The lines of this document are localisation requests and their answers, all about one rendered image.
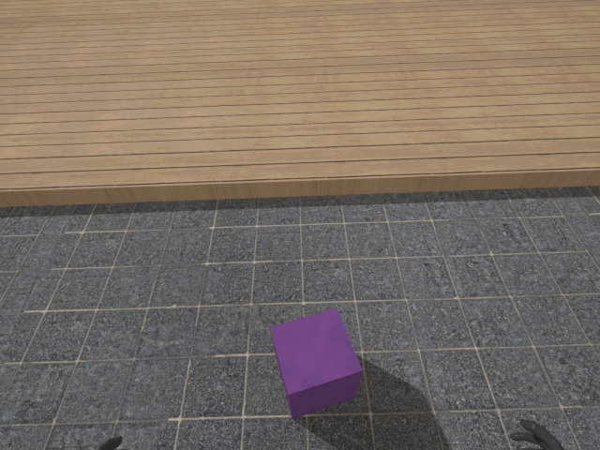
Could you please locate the carton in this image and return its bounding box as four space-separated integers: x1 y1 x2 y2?
270 307 363 419

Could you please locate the right robot hand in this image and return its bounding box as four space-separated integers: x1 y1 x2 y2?
510 419 565 450

